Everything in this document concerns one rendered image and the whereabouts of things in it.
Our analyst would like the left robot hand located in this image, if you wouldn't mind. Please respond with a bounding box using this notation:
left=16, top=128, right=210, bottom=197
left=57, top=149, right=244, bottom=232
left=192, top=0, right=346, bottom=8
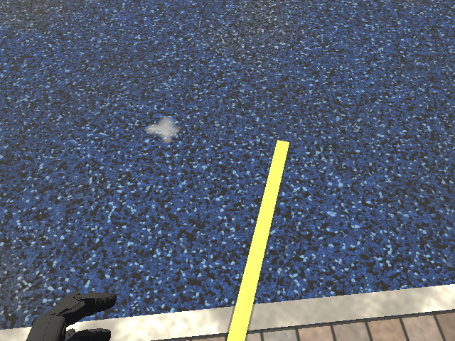
left=26, top=291, right=117, bottom=341

